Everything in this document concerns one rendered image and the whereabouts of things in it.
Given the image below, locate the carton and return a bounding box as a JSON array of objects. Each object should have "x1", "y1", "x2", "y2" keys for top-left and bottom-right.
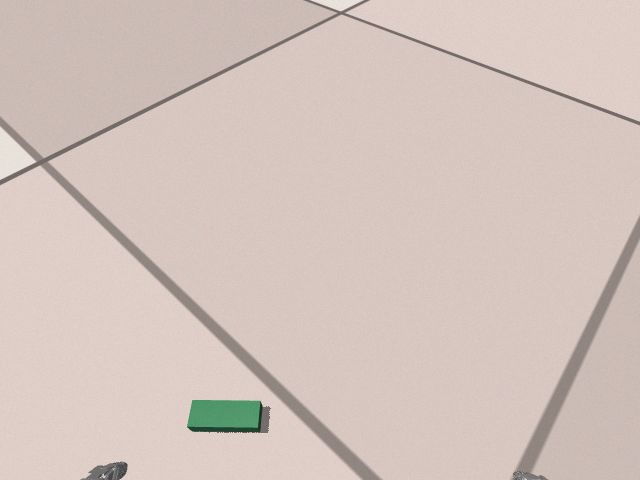
[{"x1": 187, "y1": 400, "x2": 263, "y2": 432}]

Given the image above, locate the left robot hand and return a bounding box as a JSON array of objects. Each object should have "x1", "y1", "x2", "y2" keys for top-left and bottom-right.
[{"x1": 81, "y1": 462, "x2": 128, "y2": 480}]

